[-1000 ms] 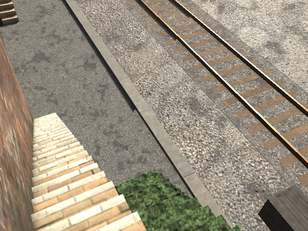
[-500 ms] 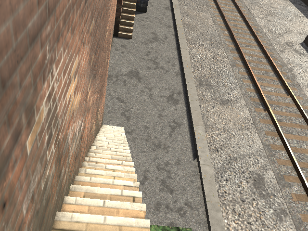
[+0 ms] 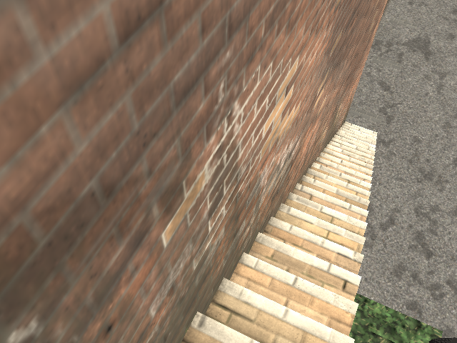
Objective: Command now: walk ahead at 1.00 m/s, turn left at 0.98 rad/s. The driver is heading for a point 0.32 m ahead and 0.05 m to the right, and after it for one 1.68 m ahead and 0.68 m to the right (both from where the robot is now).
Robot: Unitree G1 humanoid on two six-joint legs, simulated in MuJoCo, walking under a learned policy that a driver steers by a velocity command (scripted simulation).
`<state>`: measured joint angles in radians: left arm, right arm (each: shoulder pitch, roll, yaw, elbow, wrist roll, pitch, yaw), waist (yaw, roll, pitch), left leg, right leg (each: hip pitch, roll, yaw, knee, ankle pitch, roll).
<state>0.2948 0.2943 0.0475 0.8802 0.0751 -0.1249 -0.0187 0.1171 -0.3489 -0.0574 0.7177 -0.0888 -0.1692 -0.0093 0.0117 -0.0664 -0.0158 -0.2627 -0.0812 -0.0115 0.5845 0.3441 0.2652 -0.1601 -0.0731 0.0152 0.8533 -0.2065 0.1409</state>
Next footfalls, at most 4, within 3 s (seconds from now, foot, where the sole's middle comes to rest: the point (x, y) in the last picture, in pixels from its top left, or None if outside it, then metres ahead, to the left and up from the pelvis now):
0.18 right None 0.07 -0.17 -1.11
0.34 left None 0.43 0.10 -1.23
0.96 right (265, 244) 1.25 -0.20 -1.90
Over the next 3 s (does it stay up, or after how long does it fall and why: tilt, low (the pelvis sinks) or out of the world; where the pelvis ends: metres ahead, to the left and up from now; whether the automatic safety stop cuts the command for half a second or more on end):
falls after 1.16 s (tilt)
